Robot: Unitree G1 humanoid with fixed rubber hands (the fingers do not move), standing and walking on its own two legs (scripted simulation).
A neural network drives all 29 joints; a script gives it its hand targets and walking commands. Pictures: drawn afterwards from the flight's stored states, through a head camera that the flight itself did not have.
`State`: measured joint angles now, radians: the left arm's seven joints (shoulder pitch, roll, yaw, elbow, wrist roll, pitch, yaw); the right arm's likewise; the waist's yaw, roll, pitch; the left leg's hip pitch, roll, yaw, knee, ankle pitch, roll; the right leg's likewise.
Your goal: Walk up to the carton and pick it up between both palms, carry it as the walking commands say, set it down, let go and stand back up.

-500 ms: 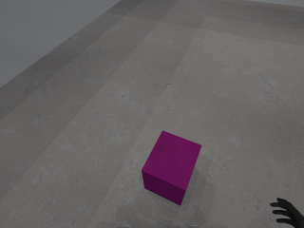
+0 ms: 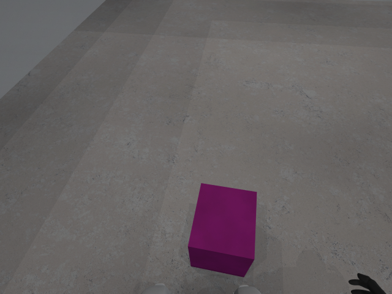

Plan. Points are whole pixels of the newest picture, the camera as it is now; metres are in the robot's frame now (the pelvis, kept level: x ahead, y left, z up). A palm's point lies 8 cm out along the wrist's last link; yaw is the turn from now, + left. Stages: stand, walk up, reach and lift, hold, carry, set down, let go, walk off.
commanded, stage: walk up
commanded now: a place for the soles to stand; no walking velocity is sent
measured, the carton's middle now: (222, 230) +0.47 -0.08 -0.59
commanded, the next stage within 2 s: reach and lift in 1.40 s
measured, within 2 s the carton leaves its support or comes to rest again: neither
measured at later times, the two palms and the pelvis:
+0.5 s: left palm (45, 261) +0.20 +0.33 -0.06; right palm out of the picture +0.05 -0.35 -0.06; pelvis +0.02 +0.02 +0.01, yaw -9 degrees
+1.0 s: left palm (63, 253) +0.21 +0.29 -0.05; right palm out of the picture +0.05 -0.34 -0.05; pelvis +0.01 +0.01 +0.04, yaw -11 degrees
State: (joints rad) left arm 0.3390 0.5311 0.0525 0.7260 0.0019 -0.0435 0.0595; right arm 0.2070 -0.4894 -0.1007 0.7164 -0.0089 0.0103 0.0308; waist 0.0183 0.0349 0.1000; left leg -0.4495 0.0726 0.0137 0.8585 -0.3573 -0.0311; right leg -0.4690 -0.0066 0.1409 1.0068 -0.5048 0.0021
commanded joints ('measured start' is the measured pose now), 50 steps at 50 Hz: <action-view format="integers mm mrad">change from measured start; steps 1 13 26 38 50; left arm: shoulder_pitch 14 -63 -109 -291 -336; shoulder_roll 171 192 178 110 89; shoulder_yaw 42 81 91 29 20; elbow -29 -4 46 130 186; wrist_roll -9 29 31 7 6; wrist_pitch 7 10 22 20 42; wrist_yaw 2 -66 -72 -72 -80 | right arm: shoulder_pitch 4 -35 24 -52 -106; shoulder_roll -269 -156 -146 -150 -157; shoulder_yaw -58 0 26 49 46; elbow -34 -15 7 159 218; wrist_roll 11 32 1 9 4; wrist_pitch -29 -32 -51 -68 -59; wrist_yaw -21 -69 -55 -47 -48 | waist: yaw -24 5 5 -32 -19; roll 73 -123 -121 -83 -61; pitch -47 -135 -113 -104 -133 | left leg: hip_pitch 75 -56 -109 178 224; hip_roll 334 2 67 34 60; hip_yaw -467 15 2 -29 -28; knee -421 90 -26 -311 -397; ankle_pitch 4 -253 71 125 200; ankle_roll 287 64 69 65 72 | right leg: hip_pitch -135 212 316 170 213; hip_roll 15 -255 -136 -118 -91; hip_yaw -29 300 167 50 -3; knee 226 -441 -488 -519 -534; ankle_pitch -67 538 242 279 381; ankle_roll -13 -281 -108 -95 -72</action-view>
